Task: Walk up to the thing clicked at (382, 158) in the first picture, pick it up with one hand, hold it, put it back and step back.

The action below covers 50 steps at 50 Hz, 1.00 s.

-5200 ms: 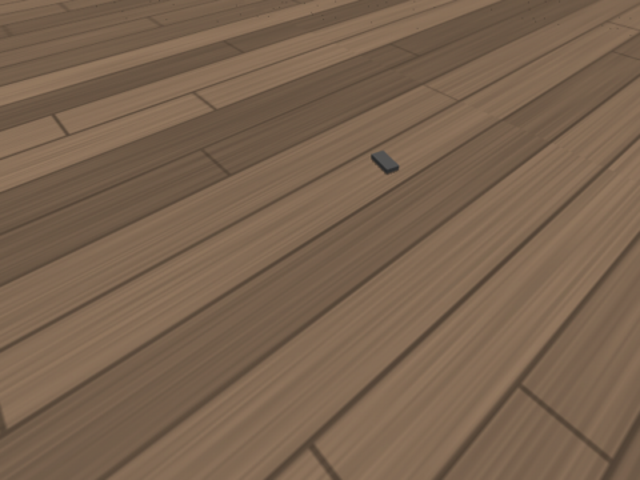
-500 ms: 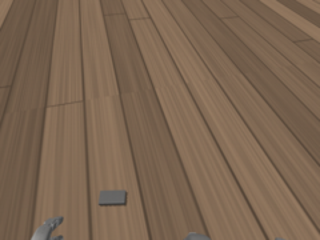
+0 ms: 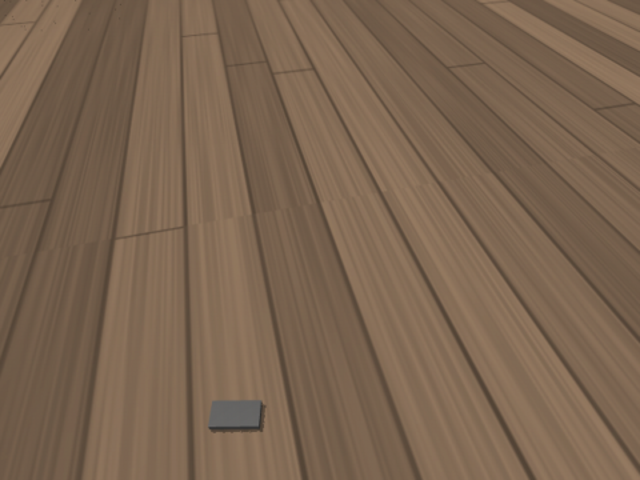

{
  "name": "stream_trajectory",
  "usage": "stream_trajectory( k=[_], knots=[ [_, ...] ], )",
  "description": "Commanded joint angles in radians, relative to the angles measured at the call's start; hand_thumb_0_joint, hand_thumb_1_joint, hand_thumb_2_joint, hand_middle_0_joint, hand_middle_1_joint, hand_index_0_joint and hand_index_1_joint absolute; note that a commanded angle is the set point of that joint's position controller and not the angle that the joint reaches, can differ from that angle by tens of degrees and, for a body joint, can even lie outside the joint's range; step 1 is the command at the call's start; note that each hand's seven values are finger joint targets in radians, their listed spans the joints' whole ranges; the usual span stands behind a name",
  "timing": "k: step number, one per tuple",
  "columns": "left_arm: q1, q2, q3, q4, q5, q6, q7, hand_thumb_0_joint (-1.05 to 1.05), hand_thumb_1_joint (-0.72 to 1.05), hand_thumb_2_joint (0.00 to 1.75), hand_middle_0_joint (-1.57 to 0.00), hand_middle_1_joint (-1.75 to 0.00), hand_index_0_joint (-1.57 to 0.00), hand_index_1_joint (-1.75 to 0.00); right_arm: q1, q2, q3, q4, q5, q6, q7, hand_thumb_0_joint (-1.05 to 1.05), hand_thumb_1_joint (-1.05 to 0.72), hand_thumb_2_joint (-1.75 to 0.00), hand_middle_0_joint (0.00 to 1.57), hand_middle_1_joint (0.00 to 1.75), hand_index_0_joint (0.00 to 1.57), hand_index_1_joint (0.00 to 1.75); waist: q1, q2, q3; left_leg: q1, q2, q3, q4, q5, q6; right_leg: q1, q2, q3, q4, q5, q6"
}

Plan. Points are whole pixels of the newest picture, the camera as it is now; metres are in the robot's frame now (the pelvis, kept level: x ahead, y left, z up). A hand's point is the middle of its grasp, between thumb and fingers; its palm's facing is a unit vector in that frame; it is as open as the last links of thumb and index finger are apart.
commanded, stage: walk up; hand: left
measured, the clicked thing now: (235, 414) +0.44 +0.27 -0.76
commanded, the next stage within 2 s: none
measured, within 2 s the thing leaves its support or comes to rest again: neither
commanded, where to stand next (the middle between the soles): +0.08 -0.01 m, yaw +0 degrees
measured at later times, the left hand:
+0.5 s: hand out of the picture +0.09 +0.26 -0.15, palm faces +0.03 -0.95 -0.31, open 7.4 cm
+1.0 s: hand out of the picture +0.15 +0.21 -0.15, palm faces -0.03 -0.91 -0.40, open 7.4 cm
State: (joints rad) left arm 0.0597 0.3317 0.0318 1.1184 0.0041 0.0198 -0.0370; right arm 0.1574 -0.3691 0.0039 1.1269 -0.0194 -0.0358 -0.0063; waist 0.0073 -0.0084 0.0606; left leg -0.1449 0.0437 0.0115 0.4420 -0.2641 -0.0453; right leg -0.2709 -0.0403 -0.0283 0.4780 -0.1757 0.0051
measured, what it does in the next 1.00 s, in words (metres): steps on the spot: right foot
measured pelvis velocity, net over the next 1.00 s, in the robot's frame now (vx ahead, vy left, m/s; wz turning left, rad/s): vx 0.06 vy -0.06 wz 0.00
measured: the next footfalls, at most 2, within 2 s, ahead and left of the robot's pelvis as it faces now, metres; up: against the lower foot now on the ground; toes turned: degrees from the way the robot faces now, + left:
right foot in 0.86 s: +0.17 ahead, -0.18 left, +0.00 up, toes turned -3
left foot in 1.34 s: +0.07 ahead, +0.15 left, +0.00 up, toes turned +4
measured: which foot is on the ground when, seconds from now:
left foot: down 0.00-0.90, up 0.92-1.00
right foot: down 0.00-0.68, up 0.70-0.84, down 0.86-1.00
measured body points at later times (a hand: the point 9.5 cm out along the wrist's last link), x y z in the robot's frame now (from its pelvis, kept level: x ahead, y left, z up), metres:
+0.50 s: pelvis +0.01 +0.01 +0.00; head +0.03 +0.01 +0.45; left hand +0.09 +0.31 -0.13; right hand +0.10 -0.30 -0.12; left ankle -0.02 +0.15 -0.74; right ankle +0.05 -0.12 -0.74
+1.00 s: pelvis +0.06 -0.06 -0.01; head +0.11 -0.08 +0.43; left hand +0.16 +0.26 -0.12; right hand +0.09 -0.39 -0.15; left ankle +0.00 +0.13 -0.68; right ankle +0.13 -0.18 -0.74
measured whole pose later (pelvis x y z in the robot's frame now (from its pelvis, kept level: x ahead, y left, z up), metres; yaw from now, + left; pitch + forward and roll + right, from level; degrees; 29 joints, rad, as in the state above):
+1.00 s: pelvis +0.06 -0.06 -0.01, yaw +0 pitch -3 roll +1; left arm 0.12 0.35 0.04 1.01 0.01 -0.02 -0.01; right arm 0.23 -0.44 -0.07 1.01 0.00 0.05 -0.02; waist -0.02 0.04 0.15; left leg -0.30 0.00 -0.13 1.00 -0.55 0.01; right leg -0.34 -0.06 -0.04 0.63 -0.24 0.00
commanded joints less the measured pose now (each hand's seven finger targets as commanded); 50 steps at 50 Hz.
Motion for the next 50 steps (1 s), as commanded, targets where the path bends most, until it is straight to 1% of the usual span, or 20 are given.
stream_trajectory(
  k=[1,3,14,22,31,32,33,34,35,36,38,40,41,42,43,44,45,46,48,50],
  knots=[
    [-0.062,0.220,0.050,-0.060,-0.002,-0.027,0.016,0.00,0.90,0.90,-0.20,-0.30,-0.20,-0.30,-0.051,-0.222,-0.043,-0.058,0.006,-0.028,-0.016,0.00,-0.90,-0.90,0.20,0.30,0.20,0.30,0.008,-0.010,-0.102,-0.042,0.073,-0.063,-0.100,0.104,0.070,0.116,-0.085,0.117,-0.117,-0.001,-0.041],
    [-0.075,0.215,0.047,-0.061,-0.002,-0.027,0.016,0.00,0.90,0.90,-0.20,-0.30,-0.20,-0.30,-0.045,-0.218,-0.041,-0.056,0.005,-0.028,-0.017,0.00,-0.90,-0.90,0.20,0.30,0.20,0.30,0.000,-0.006,-0.103,-0.054,0.078,-0.063,-0.110,0.114,0.068,0.132,-0.087,0.114,-0.112,0.043,-0.037],
    [-0.059,0.211,0.041,-0.047,0.000,-0.022,0.014,0.00,0.90,0.90,-0.20,-0.30,-0.20,-0.30,-0.075,-0.218,-0.047,-0.062,0.003,-0.022,-0.016,0.00,-0.90,-0.90,0.20,0.30,0.20,0.30,0.001,0.023,-0.065,-0.066,0.085,-0.078,-0.154,0.076,0.065,0.133,-0.078,0.104,-0.130,0.026,-0.023],
    [-0.050,0.212,0.043,-0.044,0.004,-0.027,0.019,0.00,0.90,0.90,-0.20,-0.30,-0.20,-0.30,-0.076,-0.216,-0.053,-0.065,0.007,-0.020,-0.017,0.00,-0.90,-0.90,0.20,0.30,0.20,0.30,-0.006,0.000,-0.113,-0.015,0.089,-0.065,-0.138,0.182,0.064,0.171,-0.088,0.093,-0.123,0.135,-0.026],
    [-0.051,0.213,0.046,-0.048,0.006,-0.026,0.024,0.00,0.90,0.90,-0.20,-0.30,-0.20,-0.30,-0.079,-0.216,-0.056,-0.063,0.006,-0.013,-0.017,0.00,-0.90,-0.90,0.20,0.30,0.20,0.30,-0.008,-0.001,-0.114,-0.011,0.086,-0.062,-0.140,0.205,0.062,0.192,-0.088,0.082,-0.123,0.172,-0.020],
    [-0.021,0.271,0.082,-0.102,0.037,-0.017,-0.003,0.00,0.90,0.90,-0.20,-0.30,-0.20,-0.30,0.050,-0.285,-0.092,-0.071,0.004,-0.026,-0.022,0.00,-0.90,-0.90,0.20,0.30,0.20,0.30,-0.033,-0.026,-0.147,0.092,0.100,-0.105,-0.127,-0.083,0.130,0.088,-0.023,0.030,-0.013,-0.182,-0.046],
    [-0.063,0.254,0.081,-0.114,0.043,-0.006,-0.017,0.00,0.90,0.90,-0.20,-0.30,-0.20,-0.30,0.124,-0.328,-0.114,-0.048,-0.003,-0.030,-0.027,0.00,-0.90,-0.90,0.20,0.30,0.20,0.30,-0.067,0.051,-0.071,0.162,0.169,-0.213,-0.195,-0.301,0.176,-0.119,0.004,-0.001,0.092,-0.316,-0.036],
    [-0.093,0.242,0.089,-0.149,0.052,0.005,-0.027,0.00,0.90,0.90,-0.20,-0.30,-0.20,-0.30,0.156,-0.368,-0.138,-0.058,-0.008,-0.036,-0.034,0.00,-0.90,-0.90,0.20,0.30,0.20,0.30,-0.090,0.133,0.006,0.194,0.294,-0.358,-0.273,-0.401,0.242,-0.306,-0.016,0.008,0.272,-0.303,-0.019],
    [-0.104,0.248,0.095,-0.178,0.054,0.012,-0.033,0.00,0.90,0.90,-0.20,-0.30,-0.20,-0.30,0.149,-0.374,-0.145,-0.084,-0.015,-0.044,-0.038,0.00,-0.90,-0.90,0.20,0.30,0.20,0.30,-0.079,0.116,0.081,0.151,0.359,-0.422,-0.291,-0.408,0.287,-0.415,-0.057,0.084,0.386,-0.300,-0.018],
    [-0.075,0.253,0.098,-0.184,0.044,0.011,-0.038,0.00,0.90,0.90,-0.20,-0.30,-0.20,-0.30,0.113,-0.368,-0.150,-0.113,-0.016,-0.054,-0.044,0.00,-0.90,-0.90,0.20,0.30,0.20,0.30,-0.051,0.090,0.108,0.145,0.371,-0.407,-0.266,-0.288,0.294,-0.433,-0.091,0.130,0.416,-0.268,-0.024],
    [-0.025,0.244,0.096,-0.194,0.030,-0.003,-0.046,0.00,0.90,0.90,-0.20,-0.30,-0.20,-0.30,0.079,-0.343,-0.146,-0.154,-0.022,-0.062,-0.042,0.00,-0.90,-0.90,0.20,0.30,0.20,0.30,-0.020,0.116,0.070,0.176,0.322,-0.291,-0.195,-0.081,0.287,-0.395,-0.111,0.133,0.343,-0.268,-0.026],
    [-0.016,0.222,0.091,-0.193,0.028,-0.022,-0.046,0.00,0.90,0.90,-0.20,-0.30,-0.20,-0.30,0.059,-0.311,-0.135,-0.190,-0.026,-0.058,-0.021,0.00,-0.90,-0.90,0.20,0.30,0.20,0.30,-0.024,0.191,0.028,0.080,0.241,-0.146,-0.116,0.167,0.246,-0.198,-0.065,0.051,0.223,-0.246,-0.019],
    [0.023,0.192,0.082,-0.169,0.022,-0.032,-0.034,0.00,0.90,0.90,-0.20,-0.30,-0.20,-0.30,0.007,-0.283,-0.120,-0.203,-0.023,-0.047,-0.012,0.00,-0.90,-0.90,0.20,0.30,0.20,0.30,0.003,0.210,0.004,-0.025,0.189,-0.065,-0.055,0.271,0.205,-0.044,-0.026,-0.002,0.142,-0.165,-0.018],
    [0.095,0.174,0.076,-0.127,0.015,-0.042,-0.017,0.00,0.90,0.90,-0.20,-0.30,-0.20,-0.30,-0.038,-0.251,-0.105,-0.216,-0.012,-0.028,-0.007,0.00,-0.90,-0.90,0.20,0.30,0.20,0.30,0.040,0.201,-0.016,-0.132,0.137,-0.007,0.045,0.309,0.161,0.130,0.016,-0.052,0.054,0.009,-0.010],
    [0.176,0.214,0.083,-0.088,0.009,-0.054,0.004,0.00,0.90,0.90,-0.20,-0.30,-0.20,-0.30,-0.019,-0.182,-0.081,-0.215,0.005,-0.005,-0.006,0.00,-0.90,-0.90,0.20,0.30,0.20,0.30,0.072,0.059,-0.043,-0.207,0.068,0.030,0.219,0.255,0.111,0.271,0.017,-0.019,-0.012,0.142,0.008],
    [0.217,0.323,0.104,-0.100,0.014,-0.065,0.027,0.00,0.90,0.90,-0.20,-0.30,-0.20,-0.30,0.036,-0.112,-0.055,-0.231,0.020,0.009,-0.010,0.00,-0.90,-0.90,0.20,0.30,0.20,0.30,0.086,-0.191,-0.090,-0.287,-0.033,0.034,0.417,0.000,0.062,0.299,-0.157,0.197,-0.107,0.348,-0.023],
    [0.177,0.398,0.101,-0.132,0.011,-0.067,0.040,0.00,0.90,0.90,-0.20,-0.30,-0.20,-0.30,0.084,-0.129,-0.064,-0.217,0.026,0.040,-0.019,0.00,-0.90,-0.90,0.20,0.30,0.20,0.30,0.046,-0.186,-0.133,-0.212,-0.079,-0.103,0.501,-0.363,0.060,0.142,-0.378,0.499,-0.198,0.292,-0.136],
    [0.115,0.393,0.097,-0.156,0.015,-0.068,0.047,0.00,0.90,0.90,-0.20,-0.30,-0.20,-0.30,0.081,-0.191,-0.090,-0.197,0.021,0.061,-0.025,0.00,-0.90,-0.90,0.20,0.30,0.20,0.30,0.022,-0.108,-0.094,-0.184,-0.052,-0.171,0.613,-0.382,0.070,0.074,-0.368,0.493,-0.156,0.225,-0.196],
    [0.060,0.346,0.084,-0.179,0.001,-0.068,0.067,0.00,0.90,0.90,-0.20,-0.30,-0.20,-0.30,0.119,-0.213,-0.100,-0.175,0.026,0.080,-0.021,0.00,-0.90,-0.90,0.20,0.30,0.20,0.30,-0.019,-0.061,-0.066,-0.264,-0.036,-0.216,0.692,-0.303,0.073,0.109,-0.293,0.322,-0.087,0.309,-0.146],
    [0.065,0.363,0.099,-0.201,0.000,-0.061,0.087,0.00,0.90,0.90,-0.20,-0.30,-0.20,-0.30,0.166,-0.237,-0.115,-0.186,0.007,0.103,-0.015,0.00,-0.90,-0.90,0.20,0.30,0.20,0.30,-0.024,-0.103,-0.088,-0.304,-0.034,-0.214,0.781,-0.266,0.058,0.108,-0.300,0.258,-0.065,0.364,-0.172]
  ],
)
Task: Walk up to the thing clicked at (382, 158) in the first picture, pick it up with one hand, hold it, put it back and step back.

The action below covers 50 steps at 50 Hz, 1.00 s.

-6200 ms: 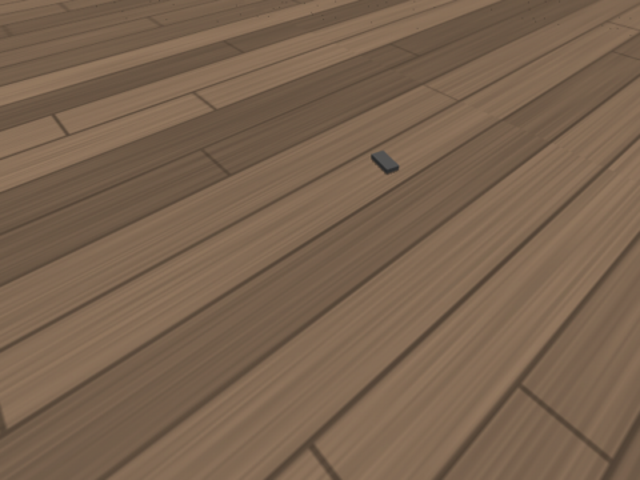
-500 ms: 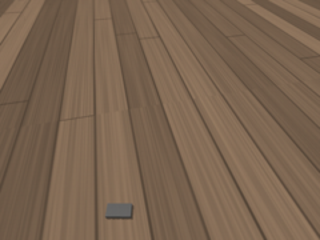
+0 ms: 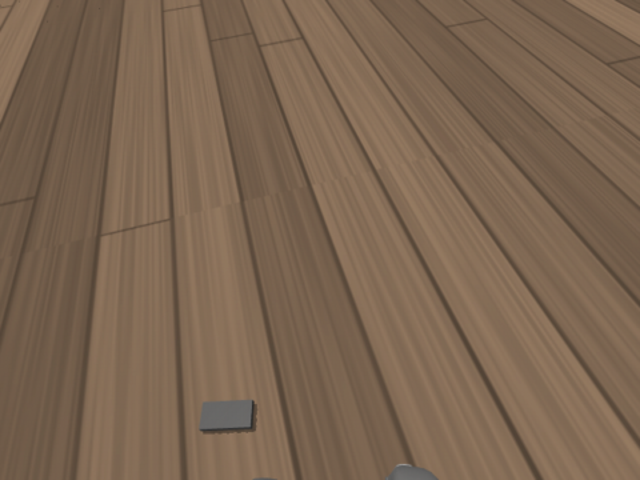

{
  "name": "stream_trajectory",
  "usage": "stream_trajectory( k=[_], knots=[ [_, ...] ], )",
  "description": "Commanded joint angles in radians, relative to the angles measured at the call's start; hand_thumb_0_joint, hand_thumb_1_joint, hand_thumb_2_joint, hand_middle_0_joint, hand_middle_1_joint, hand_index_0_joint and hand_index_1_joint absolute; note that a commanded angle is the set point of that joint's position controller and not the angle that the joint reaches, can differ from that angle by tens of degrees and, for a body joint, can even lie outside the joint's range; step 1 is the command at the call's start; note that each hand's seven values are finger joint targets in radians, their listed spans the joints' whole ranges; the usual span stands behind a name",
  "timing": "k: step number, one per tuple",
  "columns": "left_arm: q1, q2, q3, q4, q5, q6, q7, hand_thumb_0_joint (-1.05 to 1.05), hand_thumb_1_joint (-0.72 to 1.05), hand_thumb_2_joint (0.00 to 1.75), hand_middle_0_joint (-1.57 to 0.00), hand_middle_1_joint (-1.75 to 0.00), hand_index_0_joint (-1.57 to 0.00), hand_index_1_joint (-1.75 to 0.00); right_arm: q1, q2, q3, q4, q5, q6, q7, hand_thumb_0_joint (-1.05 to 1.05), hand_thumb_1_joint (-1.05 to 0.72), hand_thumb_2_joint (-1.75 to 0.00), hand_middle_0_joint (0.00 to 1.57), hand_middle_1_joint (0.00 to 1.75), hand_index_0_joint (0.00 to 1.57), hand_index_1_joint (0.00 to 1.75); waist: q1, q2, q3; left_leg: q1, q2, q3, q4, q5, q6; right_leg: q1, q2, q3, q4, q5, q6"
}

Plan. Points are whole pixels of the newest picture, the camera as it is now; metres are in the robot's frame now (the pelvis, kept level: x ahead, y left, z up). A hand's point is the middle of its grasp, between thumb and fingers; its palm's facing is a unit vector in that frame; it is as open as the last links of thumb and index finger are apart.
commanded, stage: walk up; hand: left
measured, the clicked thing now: (227, 415) +0.38 +0.33 -0.75
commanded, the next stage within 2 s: stand in 1.64 s
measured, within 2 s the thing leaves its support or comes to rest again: neither
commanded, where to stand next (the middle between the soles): +0.02 +0.05 m, yaw -1 degrees
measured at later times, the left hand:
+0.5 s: hand out of the picture +0.03 +0.37 -0.16, palm faces +0.09 -0.88 -0.46, open 7.4 cm
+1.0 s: hand out of the picture +0.03 +0.29 -0.12, palm faces -0.01 -0.87 -0.50, open 7.4 cm
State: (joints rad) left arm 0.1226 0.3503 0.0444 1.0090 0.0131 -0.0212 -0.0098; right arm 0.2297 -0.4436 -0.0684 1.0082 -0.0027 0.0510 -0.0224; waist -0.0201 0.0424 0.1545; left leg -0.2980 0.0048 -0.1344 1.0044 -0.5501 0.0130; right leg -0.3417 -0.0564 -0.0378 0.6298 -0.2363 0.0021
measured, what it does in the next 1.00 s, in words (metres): steps on the spot: left foot, then right foot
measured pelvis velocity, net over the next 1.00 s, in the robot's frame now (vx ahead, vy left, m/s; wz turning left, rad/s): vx -0.03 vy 0.01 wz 0.00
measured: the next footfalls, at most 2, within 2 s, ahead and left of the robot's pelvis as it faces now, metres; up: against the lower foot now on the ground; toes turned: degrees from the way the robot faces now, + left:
left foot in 0.34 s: +0.00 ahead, +0.20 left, +0.00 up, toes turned +4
right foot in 0.76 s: +0.01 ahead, -0.08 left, +0.00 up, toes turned +1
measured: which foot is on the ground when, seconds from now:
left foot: up 0.00-0.32, down 0.34-0.78, up 0.80-1.00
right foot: down 0.00-0.36, up 0.38-0.74, down 0.76-1.00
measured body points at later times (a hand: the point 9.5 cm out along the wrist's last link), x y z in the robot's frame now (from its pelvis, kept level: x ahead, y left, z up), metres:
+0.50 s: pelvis -0.05 +0.06 -0.02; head +0.01 +0.08 +0.43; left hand +0.02 +0.42 -0.13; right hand +0.07 -0.24 -0.13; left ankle -0.04 +0.20 -0.72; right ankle -0.03 -0.08 -0.66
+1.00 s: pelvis -0.03 +0.01 -0.01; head +0.00 -0.04 +0.44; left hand +0.03 +0.33 -0.09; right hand +0.04 -0.33 -0.14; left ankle +0.00 +0.17 -0.65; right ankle -0.01 -0.12 -0.72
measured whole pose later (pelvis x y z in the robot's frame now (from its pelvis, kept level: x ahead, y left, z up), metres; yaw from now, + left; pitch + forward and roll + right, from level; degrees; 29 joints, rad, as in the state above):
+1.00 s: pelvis -0.03 +0.01 -0.01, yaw +0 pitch -3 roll +0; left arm 0.29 0.38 0.03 0.89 0.01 -0.08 0.04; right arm 0.25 -0.47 -0.09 0.85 -0.03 0.07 0.01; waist 0.00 0.10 0.12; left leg -0.54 -0.02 -0.14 1.18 -0.44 0.00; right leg -0.31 -0.04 -0.03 0.72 -0.36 0.00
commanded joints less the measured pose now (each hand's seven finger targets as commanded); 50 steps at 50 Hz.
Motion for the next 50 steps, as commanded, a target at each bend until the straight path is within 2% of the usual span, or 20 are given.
stream_trajectory(
  k=[1,8,12,16,17,18,19,21,23,27,30,33,35,37,38,39,40,43,47,50],
  knots=[
    [0.026,0.339,0.087,-0.099,-0.011,-0.020,0.070,0.00,0.90,0.90,-0.20,-0.30,-0.20,-0.30,0.088,-0.171,-0.051,-0.078,-0.021,0.027,0.010,0.00,-0.90,-0.90,0.20,0.30,0.20,0.30,0.012,-0.125,-0.194,-0.164,-0.003,-0.077,0.259,0.040,-0.005,0.185,-0.282,0.247,-0.198,0.476,-0.178],
    [0.048,0.333,0.108,-0.157,-0.001,-0.024,0.112,0.00,0.90,0.90,-0.20,-0.30,-0.20,-0.30,0.019,-0.174,-0.074,-0.172,-0.045,0.051,0.043,0.00,-0.90,-0.90,0.20,0.30,0.20,0.30,0.042,-0.172,-0.180,-0.259,0.012,-0.065,0.208,0.098,-0.045,0.170,-0.315,0.183,-0.139,0.396,-0.240],
    [-0.023,0.349,0.104,-0.188,0.014,-0.014,0.100,0.00,0.90,0.90,-0.20,-0.30,-0.20,-0.30,0.028,-0.166,-0.076,-0.175,-0.032,0.040,0.055,0.00,-0.90,-0.90,0.20,0.30,0.20,0.30,0.025,-0.295,-0.184,-0.115,0.042,0.057,-0.020,0.085,-0.036,0.035,-0.288,0.135,-0.110,0.264,-0.217],
    [-0.078,0.296,0.075,-0.204,-0.006,0.016,0.083,0.00,0.90,0.90,-0.20,-0.30,-0.20,-0.30,0.120,-0.174,-0.083,-0.120,-0.040,0.007,0.055,0.00,-0.90,-0.90,0.20,0.30,0.20,0.30,-0.033,-0.180,-0.218,0.132,-0.003,0.138,-0.397,0.272,-0.009,-0.120,-0.177,0.077,0.156,0.122,-0.117],
    [-0.020,0.231,0.061,-0.200,-0.015,0.027,0.081,0.00,0.90,0.90,-0.20,-0.30,-0.20,-0.30,0.084,-0.243,-0.093,-0.146,-0.056,-0.005,0.049,0.00,-0.90,-0.90,0.20,0.30,0.20,0.30,-0.025,0.082,-0.173,0.109,0.133,-0.115,-0.555,0.346,0.045,-0.236,-0.024,0.031,0.346,-0.105,-0.060],
    [-0.052,0.223,0.059,-0.218,-0.023,0.031,0.094,0.00,0.90,0.90,-0.20,-0.30,-0.20,-0.30,0.005,-0.350,-0.106,-0.190,-0.038,-0.008,0.046,0.00,-0.90,-0.90,0.20,0.30,0.20,0.30,-0.028,0.276,-0.173,-0.019,0.330,-0.413,-0.631,0.481,0.201,-0.249,0.126,0.062,0.492,-0.475,-0.027],
    [-0.109,0.274,0.076,-0.198,-0.007,0.030,0.104,0.00,0.90,0.90,-0.20,-0.30,-0.20,-0.30,-0.029,-0.370,-0.110,-0.197,-0.033,-0.009,0.041,0.00,-0.90,-0.90,0.20,0.30,0.20,0.30,-0.055,0.238,-0.139,-0.126,0.396,-0.509,-0.665,0.416,0.305,-0.214,0.108,0.172,0.632,-0.491,-0.032],
    [-0.002,0.260,0.072,-0.146,-0.021,0.035,0.087,0.00,0.90,0.90,-0.20,-0.30,-0.20,-0.30,-0.115,-0.249,-0.070,-0.205,-0.027,-0.031,0.014,0.00,-0.90,-0.90,0.20,0.30,0.20,0.30,0.035,0.068,-0.140,-0.007,0.289,-0.239,-0.517,0.506,0.231,-0.266,0.111,0.227,0.711,-0.324,-0.035],
    [0.069,0.270,0.070,-0.131,-0.009,0.035,0.058,0.00,0.90,0.90,-0.20,-0.30,-0.20,-0.30,-0.075,-0.257,-0.071,-0.196,-0.018,-0.065,-0.006,0.00,-0.90,-0.90,0.20,0.30,0.20,0.30,0.039,0.069,-0.208,0.121,0.281,-0.225,-0.484,0.382,0.201,-0.271,0.064,0.212,0.604,-0.239,-0.031],
    [0.008,0.309,0.097,-0.183,0.040,0.042,-0.007,0.00,0.90,0.90,-0.20,-0.30,-0.20,-0.30,0.105,-0.307,-0.104,-0.165,-0.021,-0.107,-0.024,0.00,-0.90,-0.90,0.20,0.30,0.20,0.30,-0.046,0.052,-0.163,0.292,0.340,-0.322,-0.570,0.035,0.226,-0.368,0.045,0.204,0.473,-0.269,-0.005],
    [0.029,0.317,0.104,-0.192,0.042,0.032,-0.035,0.00,0.90,0.90,-0.20,-0.30,-0.20,-0.30,0.123,-0.317,-0.105,-0.183,-0.022,-0.132,-0.022,0.00,-0.90,-0.90,0.20,0.30,0.20,0.30,-0.046,0.093,-0.097,0.272,0.374,-0.327,-0.615,-0.039,0.254,-0.396,0.017,0.186,0.432,-0.287,-0.010],
    [0.059,0.298,0.098,-0.186,0.023,0.003,-0.052,0.00,0.90,0.90,-0.20,-0.30,-0.20,-0.30,0.092,-0.301,-0.090,-0.217,-0.031,-0.137,0.001,0.00,-0.90,-0.90,0.20,0.30,0.20,0.30,-0.042,0.184,-0.064,0.151,0.328,-0.196,-0.643,-0.021,0.247,-0.280,0.009,0.076,0.293,-0.333,-0.011],
    [0.154,0.273,0.094,-0.156,0.010,-0.015,-0.048,0.00,0.90,0.90,-0.20,-0.30,-0.20,-0.30,-0.008,-0.287,-0.075,-0.244,-0.039,-0.124,0.018,0.00,-0.90,-0.90,0.20,0.30,0.20,0.30,0.019,0.263,-0.054,-0.023,0.268,-0.069,-0.610,0.046,0.206,-0.067,0.028,0.005,0.181,-0.293,-0.024],
    [0.322,0.244,0.096,-0.086,0.007,-0.035,-0.020,0.00,0.90,0.90,-0.20,-0.30,-0.20,-0.30,-0.078,-0.209,-0.045,-0.262,-0.035,-0.089,0.023,0.00,-0.90,-0.90,0.20,0.30,0.20,0.30,0.108,0.161,-0.098,-0.187,0.154,0.103,-0.349,0.205,0.122,0.218,0.101,-0.073,-0.051,-0.087,-0.006],
    [0.390,0.294,0.110,-0.072,0.012,-0.047,0.000,0.00,0.90,0.90,-0.20,-0.30,-0.20,-0.30,-0.054,-0.105,-0.012,-0.269,-0.025,-0.075,0.021,0.00,-0.90,-0.90,0.20,0.30,0.20,0.30,0.139,-0.070,-0.105,-0.261,0.071,0.177,-0.066,0.147,0.069,0.280,0.025,0.093,-0.184,-0.082,0.007],
    [0.348,0.421,0.121,-0.119,0.024,-0.061,0.020,0.00,0.90,0.90,-0.20,-0.30,-0.20,-0.30,-0.070,-0.047,0.005,-0.311,-0.014,-0.065,0.012,0.00,-0.90,-0.90,0.20,0.30,0.20,0.30,0.108,-0.282,-0.071,-0.417,-0.039,0.104,0.061,-0.082,0.010,0.180,-0.269,0.646,-0.350,-0.127,-0.100],
    [0.249,0.475,0.118,-0.149,0.024,-0.055,0.021,0.00,0.90,0.90,-0.20,-0.30,-0.20,-0.30,-0.100,-0.163,-0.035,-0.298,-0.015,-0.053,-0.003,0.00,-0.90,-0.90,0.20,0.30,0.20,0.30,0.085,-0.106,-0.048,-0.347,0.022,-0.039,0.098,-0.101,0.005,0.048,-0.378,0.755,-0.359,-0.225,-0.246],
    [0.202,0.398,0.105,-0.152,0.006,-0.070,0.054,0.00,0.90,0.90,-0.20,-0.30,-0.20,-0.30,0.018,-0.187,-0.050,-0.214,-0.006,-0.040,0.011,0.00,-0.90,-0.90,0.20,0.30,0.20,0.30,0.031,-0.035,-0.072,-0.354,0.050,-0.062,0.087,0.055,0.006,0.162,-0.267,0.470,-0.231,-0.042,-0.170],
    [0.215,0.389,0.105,-0.165,-0.006,-0.072,0.087,0.00,0.90,0.90,-0.20,-0.30,-0.20,-0.30,0.048,-0.190,-0.071,-0.229,-0.033,0.003,0.034,0.00,-0.90,-0.90,0.20,0.30,0.20,0.30,0.019,-0.107,-0.085,-0.310,0.013,-0.079,0.239,0.111,-0.016,0.104,-0.278,0.322,-0.155,0.403,-0.204],
    [0.196,0.371,0.102,-0.189,-0.007,-0.072,0.101,0.00,0.90,0.90,-0.20,-0.30,-0.20,-0.30,0.046,-0.185,-0.078,-0.248,-0.026,0.015,0.039,0.00,-0.90,-0.90,0.20,0.30,0.20,0.30,0.020,-0.169,-0.114,-0.306,-0.019,-0.084,0.288,0.152,-0.031,0.110,-0.269,0.255,-0.112,0.526,-0.219]
  ],
)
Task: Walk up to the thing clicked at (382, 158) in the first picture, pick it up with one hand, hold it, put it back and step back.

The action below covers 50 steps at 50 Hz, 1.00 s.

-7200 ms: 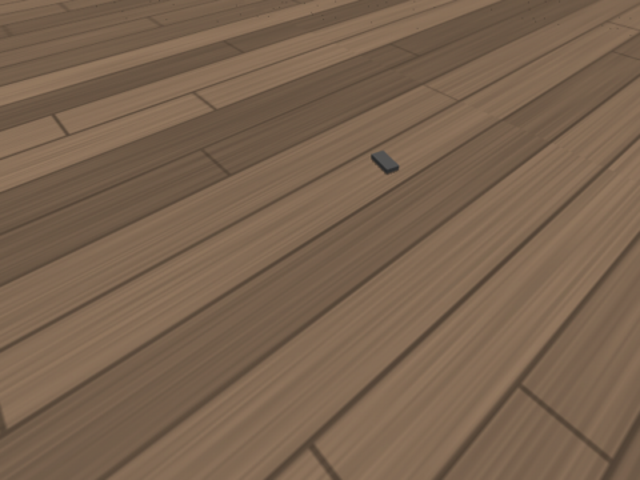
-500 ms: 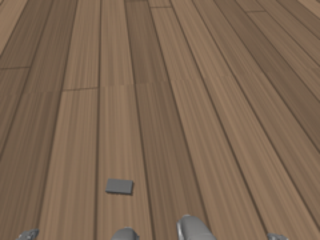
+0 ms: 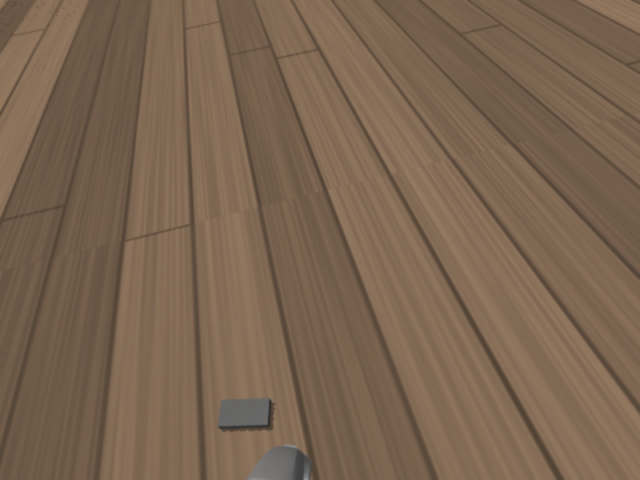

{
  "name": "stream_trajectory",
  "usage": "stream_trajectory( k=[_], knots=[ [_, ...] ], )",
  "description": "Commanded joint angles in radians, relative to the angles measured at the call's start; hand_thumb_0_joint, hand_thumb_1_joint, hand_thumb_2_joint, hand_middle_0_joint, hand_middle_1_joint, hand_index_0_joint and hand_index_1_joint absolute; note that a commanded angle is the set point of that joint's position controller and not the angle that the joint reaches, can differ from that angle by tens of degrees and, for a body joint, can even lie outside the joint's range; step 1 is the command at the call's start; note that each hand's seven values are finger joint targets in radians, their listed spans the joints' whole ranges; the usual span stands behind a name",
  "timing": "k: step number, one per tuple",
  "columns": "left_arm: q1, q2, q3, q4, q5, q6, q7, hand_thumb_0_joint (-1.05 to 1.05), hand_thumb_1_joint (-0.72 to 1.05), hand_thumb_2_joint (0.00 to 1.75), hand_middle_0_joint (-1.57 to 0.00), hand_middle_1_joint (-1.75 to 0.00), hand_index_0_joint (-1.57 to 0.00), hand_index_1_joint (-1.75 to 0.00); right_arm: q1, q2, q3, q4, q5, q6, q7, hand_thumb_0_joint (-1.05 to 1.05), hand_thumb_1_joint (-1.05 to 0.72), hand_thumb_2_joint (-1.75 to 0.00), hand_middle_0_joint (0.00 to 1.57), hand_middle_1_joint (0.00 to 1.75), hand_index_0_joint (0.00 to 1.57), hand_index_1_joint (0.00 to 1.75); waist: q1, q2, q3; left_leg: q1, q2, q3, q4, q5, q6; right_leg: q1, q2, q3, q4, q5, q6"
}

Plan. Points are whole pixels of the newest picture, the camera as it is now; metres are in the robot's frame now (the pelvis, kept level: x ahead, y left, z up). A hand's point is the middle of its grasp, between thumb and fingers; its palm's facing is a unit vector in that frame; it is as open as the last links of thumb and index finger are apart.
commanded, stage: walk up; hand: left
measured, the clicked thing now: (245, 413) +0.41 +0.32 -0.74
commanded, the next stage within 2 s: stand in 0.64 s
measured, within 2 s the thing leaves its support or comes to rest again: neither
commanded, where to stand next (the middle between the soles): +0.05 +0.04 m, yaw -1 degrees
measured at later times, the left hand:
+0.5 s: hand out of the picture +0.04 +0.30 -0.16, palm faces +0.00 -0.92 -0.38, open 7.4 cm
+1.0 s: hand out of the picture +0.11 +0.30 -0.12, palm faces -0.01 -0.94 -0.35, open 7.4 cm
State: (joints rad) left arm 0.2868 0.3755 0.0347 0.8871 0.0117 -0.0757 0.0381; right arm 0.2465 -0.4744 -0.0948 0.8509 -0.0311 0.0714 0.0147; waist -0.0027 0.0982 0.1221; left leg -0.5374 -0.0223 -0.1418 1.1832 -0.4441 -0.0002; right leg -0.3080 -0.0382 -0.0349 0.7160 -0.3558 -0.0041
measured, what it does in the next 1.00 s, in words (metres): steps on the spot: left foot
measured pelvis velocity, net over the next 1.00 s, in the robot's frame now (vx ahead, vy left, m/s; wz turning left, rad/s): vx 0.00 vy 0.04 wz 0.00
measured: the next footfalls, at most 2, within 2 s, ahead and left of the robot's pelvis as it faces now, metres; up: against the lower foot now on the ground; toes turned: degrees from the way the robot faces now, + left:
left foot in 0.22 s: +0.06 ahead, +0.19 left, +0.00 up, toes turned -1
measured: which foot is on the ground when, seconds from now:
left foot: up 0.00-0.20, down 0.22-1.00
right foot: down 0.00-1.00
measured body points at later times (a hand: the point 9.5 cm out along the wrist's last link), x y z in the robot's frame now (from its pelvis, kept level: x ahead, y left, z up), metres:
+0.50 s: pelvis -0.02 +0.03 -0.01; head +0.01 +0.04 +0.44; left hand +0.04 +0.35 -0.13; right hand +0.10 -0.27 -0.12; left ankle +0.02 +0.19 -0.71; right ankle -0.01 -0.08 -0.72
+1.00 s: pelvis +0.00 +0.04 +0.03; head +0.02 +0.04 +0.48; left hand +0.11 +0.34 -0.09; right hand +0.09 -0.26 -0.11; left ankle +0.02 +0.19 -0.72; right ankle -0.01 -0.08 -0.72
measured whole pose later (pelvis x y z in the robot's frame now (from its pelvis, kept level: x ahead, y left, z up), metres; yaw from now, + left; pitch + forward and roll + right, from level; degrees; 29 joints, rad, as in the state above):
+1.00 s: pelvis +0.00 +0.04 +0.03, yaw +0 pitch -3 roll +0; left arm 0.06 0.36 0.01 1.09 -0.01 -0.03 -0.01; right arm 0.10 -0.35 0.00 1.10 -0.01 -0.02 0.01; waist -0.01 0.01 0.08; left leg -0.16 0.03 -0.03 0.40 -0.19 -0.04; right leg -0.13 0.00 0.01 0.42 -0.25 0.00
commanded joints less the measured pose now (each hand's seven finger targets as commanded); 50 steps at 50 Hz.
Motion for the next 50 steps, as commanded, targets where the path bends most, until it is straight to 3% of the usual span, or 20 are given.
stream_trajectory(
  k=[1,6,9,10,11,12,13,15,21,22,24,25,27,29,30,31,32,35,40,50],
  knots=[
    [0.025,0.331,0.109,-0.077,-0.004,-0.017,0.053,0.00,0.90,0.90,-0.20,-0.30,-0.20,-0.30,0.026,-0.154,-0.053,-0.090,0.007,-0.007,0.001,0.00,-0.90,-0.90,0.20,0.30,0.20,0.30,0.007,-0.233,-0.092,-0.071,0.001,-0.071,0.097,0.051,-0.023,0.094,-0.279,0.233,-0.189,0.632,-0.219],
    [-0.031,0.306,0.096,-0.106,0.018,0.002,0.025,0.00,0.90,0.90,-0.20,-0.30,-0.20,-0.30,-0.022,-0.122,-0.032,-0.073,0.029,-0.040,0.002,0.00,-0.90,-0.90,0.20,0.30,0.20,0.30,0.040,-0.383,-0.123,0.085,0.027,0.101,-0.326,0.007,-0.022,0.084,-0.203,0.135,-0.141,0.380,-0.193],
    [-0.097,0.310,0.080,-0.115,-0.006,0.031,0.009,0.00,0.90,0.90,-0.20,-0.30,-0.20,-0.30,0.048,-0.123,-0.031,-0.024,0.023,-0.066,-0.006,0.00,-0.90,-0.90,0.20,0.30,0.20,0.30,-0.021,-0.348,-0.134,0.303,-0.010,0.197,-0.586,0.164,0.003,-0.042,-0.180,0.126,0.014,0.420,-0.148],
    [-0.062,0.268,0.064,-0.102,-0.014,0.041,0.010,0.00,0.90,0.90,-0.20,-0.30,-0.20,-0.30,0.052,-0.145,-0.035,-0.012,0.011,-0.073,-0.010,0.00,-0.90,-0.90,0.20,0.30,0.20,0.30,-0.021,-0.234,-0.130,0.374,-0.001,0.141,-0.642,0.212,0.020,-0.117,-0.146,0.113,0.121,0.334,-0.107],
    [-0.017,0.207,0.049,-0.103,-0.020,0.046,0.012,0.00,0.90,0.90,-0.20,-0.30,-0.20,-0.30,0.044,-0.206,-0.045,-0.032,-0.007,-0.080,-0.012,0.00,-0.90,-0.90,0.20,0.30,0.20,0.30,-0.012,-0.023,-0.147,0.392,0.162,-0.143,-0.707,0.284,0.088,-0.200,-0.072,0.072,0.276,0.152,-0.046],
    [-0.066,0.224,0.051,-0.105,-0.033,0.051,0.026,0.00,0.90,0.90,-0.20,-0.30,-0.20,-0.30,-0.010,-0.283,-0.050,-0.058,0.016,-0.081,-0.010,0.00,-0.90,-0.90,0.20,0.30,0.20,0.30,-0.029,0.120,-0.158,0.293,0.374,-0.438,-0.770,0.369,0.252,-0.216,0.057,0.046,0.334,-0.292,-0.013],
    [-0.116,0.268,0.062,-0.082,-0.020,0.051,0.035,0.00,0.90,0.90,-0.20,-0.30,-0.20,-0.30,-0.014,-0.272,-0.049,-0.046,0.018,-0.082,-0.007,0.00,-0.90,-0.90,0.20,0.30,0.20,0.30,-0.038,0.047,-0.134,0.201,0.393,-0.465,-0.769,0.336,0.313,-0.158,0.028,0.145,0.392,-0.324,-0.017],
    [-0.062,0.245,0.059,-0.041,-0.033,0.049,0.020,0.00,0.90,0.90,-0.20,-0.30,-0.20,-0.30,-0.101,-0.181,-0.013,-0.048,0.022,-0.091,-0.022,0.00,-0.90,-0.90,0.20,0.30,0.20,0.30,0.023,0.004,-0.129,0.250,0.286,-0.217,-0.673,0.383,0.236,-0.150,0.004,0.137,0.352,-0.220,-0.023],
    [-0.032,0.234,0.080,0.012,0.017,0.055,-0.023,0.00,0.90,0.90,-0.20,-0.30,-0.20,-0.30,-0.112,-0.191,-0.006,-0.024,0.014,-0.103,-0.033,0.00,-0.90,-0.90,0.20,0.30,0.20,0.30,0.038,0.048,-0.113,0.115,0.241,-0.150,-0.647,0.130,0.148,0.097,0.030,0.039,-0.094,-0.070,-0.047],
    [-0.024,0.264,0.089,0.005,0.026,0.051,-0.024,0.00,0.90,0.90,-0.20,-0.30,-0.20,-0.30,-0.096,-0.157,0.004,-0.021,0.022,-0.104,-0.036,0.00,-0.90,-0.90,0.20,0.30,0.20,0.30,0.047,-0.037,-0.129,0.088,0.195,-0.105,-0.568,0.115,0.104,0.114,-0.033,0.180,-0.186,-0.085,-0.074],
    [-0.119,0.322,0.092,-0.019,0.027,0.054,-0.041,0.00,0.90,0.90,-0.20,-0.30,-0.20,-0.30,-0.140,-0.121,0.005,-0.004,0.027,-0.104,-0.047,0.00,-0.90,-0.90,0.20,0.30,0.20,0.30,0.019,-0.234,-0.060,0.146,0.010,0.139,-0.376,-0.095,0.032,-0.095,-0.227,0.464,-0.350,-0.252,-0.193],
    [-0.163,0.298,0.083,-0.034,0.019,0.052,-0.045,0.00,0.90,0.90,-0.20,-0.30,-0.20,-0.30,-0.098,-0.130,0.002,0.023,0.028,-0.107,-0.046,0.00,-0.90,-0.90,0.20,0.30,0.20,0.30,-0.009,-0.186,-0.058,0.196,0.027,0.131,-0.385,-0.050,0.030,-0.107,-0.231,0.437,-0.330,-0.186,-0.202],
    [-0.194,0.258,0.066,-0.028,0.009,0.050,-0.042,0.00,0.90,0.90,-0.20,-0.30,-0.20,-0.30,-0.055,-0.103,0.010,0.057,0.030,-0.122,-0.038,0.00,-0.90,-0.90,0.20,0.30,0.20,0.30,-0.037,-0.125,-0.077,0.307,0.034,0.116,-0.551,0.140,0.043,-0.121,-0.147,0.286,-0.253,-0.015,-0.134],
    [-0.172,0.207,0.049,-0.009,0.002,0.052,-0.048,0.00,0.90,0.90,-0.20,-0.30,-0.20,-0.30,-0.063,-0.131,0.007,0.052,0.018,-0.138,-0.038,0.00,-0.90,-0.90,0.20,0.30,0.20,0.30,-0.027,-0.078,-0.138,0.388,0.152,-0.116,-0.697,0.099,0.102,-0.152,-0.045,0.173,-0.137,0.083,-0.053],
    [-0.132,0.214,0.052,0.013,0.002,0.056,-0.048,0.00,0.90,0.90,-0.20,-0.30,-0.20,-0.30,-0.088,-0.160,0.007,0.047,0.017,-0.139,-0.038,0.00,-0.90,-0.90,0.20,0.30,0.20,0.30,0.006,-0.050,-0.133,0.304,0.219,-0.199,-0.740,0.011,0.141,-0.089,-0.014,0.134,-0.103,0.001,-0.041],
    [-0.106,0.216,0.054,0.024,0.004,0.054,-0.048,0.00,0.90,0.90,-0.20,-0.30,-0.20,-0.30,-0.120,-0.167,0.014,0.048,0.018,-0.138,-0.034,0.00,-0.90,-0.90,0.20,0.30,0.20,0.30,0.033,-0.056,-0.125,0.240,0.232,-0.190,-0.748,0.008,0.148,-0.007,-0.009,0.120,-0.118,-0.032,-0.040],
    [-0.105,0.175,0.037,0.058,-0.011,0.043,-0.046,0.00,0.90,0.90,-0.20,-0.30,-0.20,-0.30,-0.191,-0.124,0.016,0.057,0.011,-0.125,-0.024,0.00,-0.90,-0.90,0.20,0.30,0.20,0.30,0.044,-0.002,-0.102,0.166,0.179,-0.105,-0.742,0.092,0.096,0.091,-0.028,0.157,-0.224,-0.020,-0.046],
    [-0.164,0.238,0.038,0.076,0.002,0.024,-0.041,0.00,0.90,0.90,-0.20,-0.30,-0.20,-0.30,-0.160,-0.096,0.028,0.089,0.027,-0.114,-0.021,0.00,-0.90,-0.90,0.20,0.30,0.20,0.30,-0.012,-0.088,-0.104,0.307,0.076,0.035,-0.659,0.226,0.025,0.027,-0.132,0.279,-0.344,0.085,-0.082],
    [-0.197,0.202,0.023,0.114,-0.017,0.025,-0.035,0.00,0.90,0.90,-0.20,-0.30,-0.20,-0.30,-0.155,-0.109,0.036,0.146,0.028,-0.116,-0.018,0.00,-0.90,-0.90,0.20,0.30,0.20,0.30,-0.005,-0.116,-0.154,0.401,0.132,0.017,-0.754,0.417,0.035,0.129,-0.075,0.171,-0.343,0.260,-0.040],
    [-0.246,0.190,0.020,0.170,-0.018,0.034,-0.036,0.00,0.90,0.90,-0.20,-0.30,-0.20,-0.30,-0.202,-0.106,0.047,0.200,0.028,-0.116,-0.022,0.00,-0.90,-0.90,0.20,0.30,0.20,0.30,0.007,-0.114,-0.174,0.423,0.148,0.036,-0.843,0.484,0.014,0.238,-0.078,0.134,-0.383,0.369,-0.021]
  ],
)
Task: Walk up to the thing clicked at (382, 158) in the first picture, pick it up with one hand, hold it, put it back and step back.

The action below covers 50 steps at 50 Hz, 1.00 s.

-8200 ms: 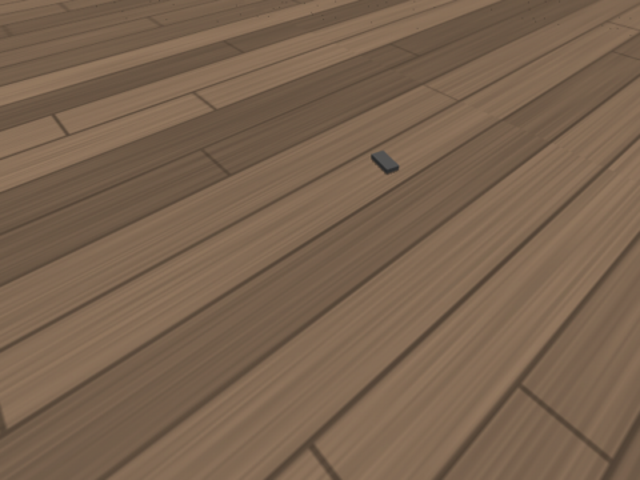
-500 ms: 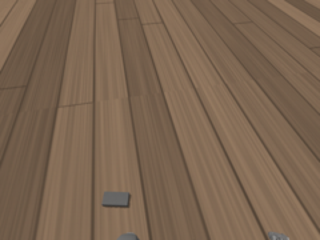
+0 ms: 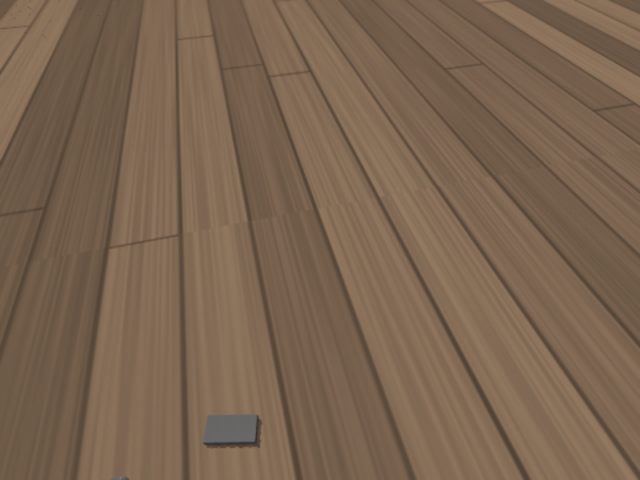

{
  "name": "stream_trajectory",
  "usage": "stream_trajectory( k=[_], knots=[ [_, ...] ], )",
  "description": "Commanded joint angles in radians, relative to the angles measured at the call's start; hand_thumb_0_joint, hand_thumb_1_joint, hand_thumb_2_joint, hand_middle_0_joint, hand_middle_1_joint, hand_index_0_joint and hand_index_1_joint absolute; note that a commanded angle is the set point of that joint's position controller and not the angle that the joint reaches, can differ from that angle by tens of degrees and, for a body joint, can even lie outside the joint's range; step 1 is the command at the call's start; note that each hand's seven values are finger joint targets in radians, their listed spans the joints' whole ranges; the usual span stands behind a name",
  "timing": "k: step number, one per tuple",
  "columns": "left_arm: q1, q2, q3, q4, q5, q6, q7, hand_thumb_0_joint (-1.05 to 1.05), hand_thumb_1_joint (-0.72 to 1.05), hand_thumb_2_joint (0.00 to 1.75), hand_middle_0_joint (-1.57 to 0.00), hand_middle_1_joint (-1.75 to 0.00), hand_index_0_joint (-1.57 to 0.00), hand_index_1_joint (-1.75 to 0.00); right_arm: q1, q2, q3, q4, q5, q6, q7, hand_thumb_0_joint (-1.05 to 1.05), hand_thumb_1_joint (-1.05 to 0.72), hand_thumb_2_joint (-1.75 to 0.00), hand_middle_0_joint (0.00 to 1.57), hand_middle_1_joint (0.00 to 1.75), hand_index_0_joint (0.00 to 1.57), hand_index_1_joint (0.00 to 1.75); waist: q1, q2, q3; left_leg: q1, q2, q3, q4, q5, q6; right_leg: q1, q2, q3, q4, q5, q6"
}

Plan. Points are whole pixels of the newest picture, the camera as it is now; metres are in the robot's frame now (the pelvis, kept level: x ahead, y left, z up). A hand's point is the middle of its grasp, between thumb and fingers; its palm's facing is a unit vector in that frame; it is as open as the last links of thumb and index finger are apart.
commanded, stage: stand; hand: left
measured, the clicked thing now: (231, 429) +0.41 +0.28 -0.77
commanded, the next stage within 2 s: none
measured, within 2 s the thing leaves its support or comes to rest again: neither
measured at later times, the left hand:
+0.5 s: hand out of the picture +0.08 +0.26 -0.16, palm faces -0.02 -0.95 -0.32, open 7.4 cm
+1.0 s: hand out of the picture +0.08 +0.27 -0.15, palm faces -0.03 -0.94 -0.33, open 7.4 cm
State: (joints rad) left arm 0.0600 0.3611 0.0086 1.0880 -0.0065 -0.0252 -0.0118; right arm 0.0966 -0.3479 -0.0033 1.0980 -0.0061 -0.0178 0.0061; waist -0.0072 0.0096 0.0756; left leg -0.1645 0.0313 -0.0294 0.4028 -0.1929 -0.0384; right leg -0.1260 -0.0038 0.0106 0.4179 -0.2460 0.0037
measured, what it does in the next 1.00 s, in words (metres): stands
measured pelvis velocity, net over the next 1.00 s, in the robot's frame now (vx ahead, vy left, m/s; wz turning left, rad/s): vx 0.00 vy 0.02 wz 0.00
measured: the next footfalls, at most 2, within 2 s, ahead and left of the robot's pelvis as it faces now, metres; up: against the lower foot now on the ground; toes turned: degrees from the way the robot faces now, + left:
none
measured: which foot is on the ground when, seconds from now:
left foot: down 0.00-1.00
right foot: down 0.00-1.00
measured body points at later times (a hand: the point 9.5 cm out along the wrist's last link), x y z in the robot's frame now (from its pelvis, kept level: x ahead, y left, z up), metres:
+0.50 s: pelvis +0.00 +0.01 +0.00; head +0.01 +0.02 +0.45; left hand +0.08 +0.31 -0.13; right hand +0.09 -0.29 -0.12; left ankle +0.02 +0.15 -0.74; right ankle -0.01 -0.12 -0.74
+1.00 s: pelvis +0.00 +0.02 +0.00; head +0.02 +0.02 +0.45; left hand +0.08 +0.32 -0.13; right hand +0.09 -0.28 -0.13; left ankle +0.02 +0.15 -0.74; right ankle -0.01 -0.12 -0.74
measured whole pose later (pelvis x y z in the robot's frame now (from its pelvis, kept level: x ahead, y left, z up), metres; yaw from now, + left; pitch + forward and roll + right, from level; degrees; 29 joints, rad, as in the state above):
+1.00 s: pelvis +0.00 +0.02 +0.00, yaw +0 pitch -1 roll +0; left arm 0.10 0.35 0.00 1.13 0.01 -0.01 -0.01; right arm 0.08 -0.34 -0.01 1.15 -0.01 -0.01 0.01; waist 0.00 -0.01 0.06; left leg -0.15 0.01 -0.02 0.33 -0.16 -0.02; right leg -0.11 -0.03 0.02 0.33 -0.20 0.03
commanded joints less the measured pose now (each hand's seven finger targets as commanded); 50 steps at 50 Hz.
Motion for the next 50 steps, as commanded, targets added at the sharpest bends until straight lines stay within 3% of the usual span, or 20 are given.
stream_trajectory(
  k=[1,7,9,20,22,25,27,31,38,43,44,50],
  knots=[
    [-0.027,0.207,0.048,-0.027,0.000,-0.014,0.015,0.00,0.90,0.90,-0.20,-0.30,-0.20,-0.30,-0.054,-0.228,-0.045,-0.043,0.001,-0.028,-0.014,0.00,-0.90,-0.90,0.20,0.30,0.20,0.30,0.011,-0.026,-0.132,0.058,0.097,-0.077,-0.071,0.242,0.053,0.057,-0.112,0.088,-0.084,0.254,-0.028],
    [-0.052,0.207,0.050,-0.011,0.002,-0.013,0.016,0.00,0.90,0.90,-0.20,-0.30,-0.20,-0.30,-0.082,-0.218,-0.044,-0.030,0.001,-0.025,-0.013,0.00,-0.90,-0.90,0.20,0.30,0.20,0.30,0.009,-0.021,-0.130,0.077,0.101,-0.070,-0.090,0.258,0.050,0.055,-0.116,0.084,-0.106,0.260,-0.018],
    [-0.060,0.208,0.050,-0.009,0.003,-0.011,0.016,0.00,0.90,0.90,-0.20,-0.30,-0.20,-0.30,-0.086,-0.216,-0.045,-0.025,-0.001,-0.022,-0.011,0.00,-0.90,-0.90,0.20,0.30,0.20,0.30,0.008,-0.011,-0.112,0.053,0.096,-0.072,-0.107,0.203,0.045,0.044,-0.112,0.079,-0.119,0.198,-0.016],
    [-0.048,0.208,0.047,0.001,0.010,-0.010,0.015,0.00,0.90,0.90,-0.20,-0.30,-0.20,-0.30,-0.105,-0.212,-0.046,-0.014,-0.003,-0.020,-0.009,0.00,-0.90,-0.90,0.20,0.30,0.20,0.30,0.003,0.012,-0.123,0.073,0.101,-0.073,-0.123,0.180,0.047,0.025,-0.115,0.083,-0.132,0.166,-0.016],
    [-0.031,0.200,0.044,0.004,0.010,-0.009,0.014,0.00,0.90,0.90,-0.20,-0.30,-0.20,-0.30,-0.107,-0.216,-0.046,-0.011,-0.002,-0.017,-0.009,0.00,-0.90,-0.90,0.20,0.30,0.20,0.30,0.007,0.015,-0.102,0.067,0.095,-0.072,-0.128,0.124,0.046,0.000,-0.113,0.086,-0.151,0.125,-0.013],
    [-0.025,0.199,0.042,0.003,0.013,-0.010,0.016,0.00,0.90,0.90,-0.20,-0.30,-0.20,-0.30,-0.100,-0.220,-0.048,-0.011,-0.002,-0.017,-0.009,0.00,-0.90,-0.90,0.20,0.30,0.20,0.30,0.002,0.009,-0.128,0.075,0.099,-0.072,-0.119,0.168,0.050,0.016,-0.115,0.080,-0.140,0.165,-0.013],
    [-0.015,0.197,0.040,0.006,0.012,-0.008,0.015,0.00,0.90,0.90,-0.20,-0.30,-0.20,-0.30,-0.096,-0.223,-0.049,-0.009,0.000,-0.014,-0.008,0.00,-0.90,-0.90,0.20,0.30,0.20,0.30,-0.001,0.017,-0.108,0.074,0.092,-0.071,-0.125,0.094,0.050,-0.011,-0.113,0.088,-0.155,0.108,-0.012],
    [-0.009,0.203,0.039,0.002,0.010,-0.010,0.016,0.00,0.90,0.90,-0.20,-0.30,-0.20,-0.30,-0.086,-0.219,-0.046,-0.006,-0.002,-0.011,-0.006,0.00,-0.90,-0.90,0.20,0.30,0.20,0.30,0.000,0.002,-0.103,0.054,0.088,-0.074,-0.129,0.082,0.053,-0.009,-0.117,0.090,-0.156,0.102,-0.013],
    [0.006,0.204,0.036,-0.004,0.012,-0.010,0.017,0.00,0.90,0.90,-0.20,-0.30,-0.20,-0.30,-0.086,-0.216,-0.046,-0.011,-0.001,-0.012,-0.006,0.00,-0.90,-0.90,0.20,0.30,0.20,0.30,0.003,-0.009,-0.117,0.064,0.095,-0.079,-0.112,0.158,0.053,0.014,-0.120,0.080,-0.142,0.147,-0.017],
    [0.008,0.202,0.035,-0.005,0.012,-0.009,0.017,0.00,0.90,0.90,-0.20,-0.30,-0.20,-0.30,-0.075,-0.213,-0.041,-0.007,-0.001,-0.013,-0.006,0.00,-0.90,-0.90,0.20,0.30,0.20,0.30,0.003,-0.013,-0.095,0.046,0.091,-0.083,-0.127,0.140,0.050,0.008,-0.117,0.074,-0.144,0.136,-0.013],
    [0.011,0.199,0.034,-0.004,0.009,-0.008,0.016,0.00,0.90,0.90,-0.20,-0.30,-0.20,-0.30,-0.064,-0.218,-0.041,-0.005,-0.001,-0.011,-0.006,0.00,-0.90,-0.90,0.20,0.30,0.20,0.30,0.000,0.000,-0.089,0.036,0.085,-0.078,-0.135,0.082,0.051,0.003,-0.118,0.078,-0.151,0.102,-0.013],
    [0.009,0.209,0.035,-0.013,0.013,-0.008,0.018,0.00,0.90,0.90,-0.20,-0.30,-0.20,-0.30,-0.069,-0.216,-0.042,-0.005,-0.001,-0.014,-0.008,0.00,-0.90,-0.90,0.20,0.30,0.20,0.30,0.005,-0.007,-0.131,0.074,0.097,-0.079,-0.115,0.199,0.052,0.026,-0.123,0.073,-0.128,0.177,-0.019]
  ],
)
